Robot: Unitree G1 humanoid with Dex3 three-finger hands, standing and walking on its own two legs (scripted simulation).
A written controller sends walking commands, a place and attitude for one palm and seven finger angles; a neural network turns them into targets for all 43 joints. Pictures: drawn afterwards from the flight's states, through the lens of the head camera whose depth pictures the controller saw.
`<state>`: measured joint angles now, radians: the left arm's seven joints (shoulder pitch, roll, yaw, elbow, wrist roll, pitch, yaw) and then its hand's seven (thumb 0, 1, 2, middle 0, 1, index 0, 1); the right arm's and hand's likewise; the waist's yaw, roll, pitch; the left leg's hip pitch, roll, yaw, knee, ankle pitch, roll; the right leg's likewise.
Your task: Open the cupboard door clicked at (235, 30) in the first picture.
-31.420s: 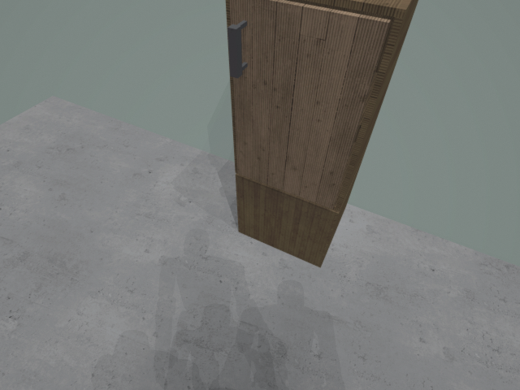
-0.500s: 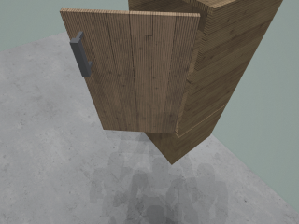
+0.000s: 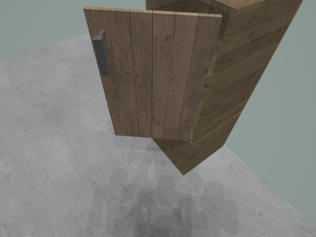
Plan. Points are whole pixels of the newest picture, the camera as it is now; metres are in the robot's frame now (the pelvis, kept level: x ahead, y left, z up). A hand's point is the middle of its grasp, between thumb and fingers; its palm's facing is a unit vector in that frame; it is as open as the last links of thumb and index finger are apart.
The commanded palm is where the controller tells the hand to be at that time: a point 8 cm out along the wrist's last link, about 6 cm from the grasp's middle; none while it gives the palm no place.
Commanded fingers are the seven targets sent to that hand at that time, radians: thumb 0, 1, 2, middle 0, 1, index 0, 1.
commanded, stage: come to a stop and stand still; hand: left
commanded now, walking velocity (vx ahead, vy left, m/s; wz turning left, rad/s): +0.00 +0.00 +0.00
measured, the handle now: (103, 53) +0.58 +0.21 +0.15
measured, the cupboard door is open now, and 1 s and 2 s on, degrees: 50 50 50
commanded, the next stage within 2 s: look again from close up in 0.36 s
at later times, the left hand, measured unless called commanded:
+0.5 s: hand out of the picture -0.03 +0.16 -0.15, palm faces +0.02 -0.98 -0.20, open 7.4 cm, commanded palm none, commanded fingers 0.00 0.90 0.90 -0.20 -0.30 -0.20 -0.30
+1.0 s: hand out of the picture -0.02 +0.14 -0.16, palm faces +0.04 -0.99 -0.16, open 7.4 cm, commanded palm none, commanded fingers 0.00 0.90 0.90 -0.20 -0.30 -0.20 -0.30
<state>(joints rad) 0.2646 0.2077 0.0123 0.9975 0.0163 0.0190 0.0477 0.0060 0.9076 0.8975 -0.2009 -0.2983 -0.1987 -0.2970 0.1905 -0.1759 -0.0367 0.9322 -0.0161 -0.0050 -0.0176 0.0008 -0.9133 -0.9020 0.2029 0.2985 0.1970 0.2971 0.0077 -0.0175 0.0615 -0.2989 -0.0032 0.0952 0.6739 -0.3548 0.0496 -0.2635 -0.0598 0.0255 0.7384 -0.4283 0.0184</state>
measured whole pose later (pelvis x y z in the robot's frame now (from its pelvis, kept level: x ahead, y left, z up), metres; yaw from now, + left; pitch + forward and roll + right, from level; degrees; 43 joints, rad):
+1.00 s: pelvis -0.01 -0.02 +0.02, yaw +1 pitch -1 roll +0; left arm 0.33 0.14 -0.02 1.09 0.02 -0.03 0.03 0.00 0.91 0.90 -0.20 -0.30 -0.20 -0.30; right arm 0.27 -0.15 0.00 1.13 -0.01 -0.02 -0.02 0.01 -0.92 -0.90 0.20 0.30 0.20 0.30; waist 0.01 -0.02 0.01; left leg -0.21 0.01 0.07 0.44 -0.21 0.01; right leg -0.17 -0.02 -0.02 0.46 -0.27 0.00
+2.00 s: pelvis -0.01 -0.01 +0.01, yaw +1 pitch -2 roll +0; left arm 0.30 0.22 0.01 1.02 0.02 -0.02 0.04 0.01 0.91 0.90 -0.20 -0.30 -0.20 -0.30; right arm 0.24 -0.22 -0.03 1.03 -0.02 -0.02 -0.03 0.00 -0.91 -0.90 0.21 0.30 0.20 0.30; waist -0.01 0.00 0.01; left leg -0.24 0.00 0.06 0.55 -0.27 0.03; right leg -0.18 -0.03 -0.03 0.54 -0.32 0.01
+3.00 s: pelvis -0.06 +0.01 +0.02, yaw +1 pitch -2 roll -1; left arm 0.38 0.13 -0.01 1.09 0.03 -0.01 0.04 0.00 0.91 0.90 -0.20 -0.30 -0.20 -0.30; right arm 0.28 -0.14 -0.02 1.12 -0.01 0.01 -0.01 0.01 -0.92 -0.90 0.20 0.30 0.20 0.30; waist 0.01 -0.01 0.01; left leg -0.27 -0.02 0.08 0.43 -0.13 0.06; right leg -0.21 -0.05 -0.01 0.44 -0.19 0.04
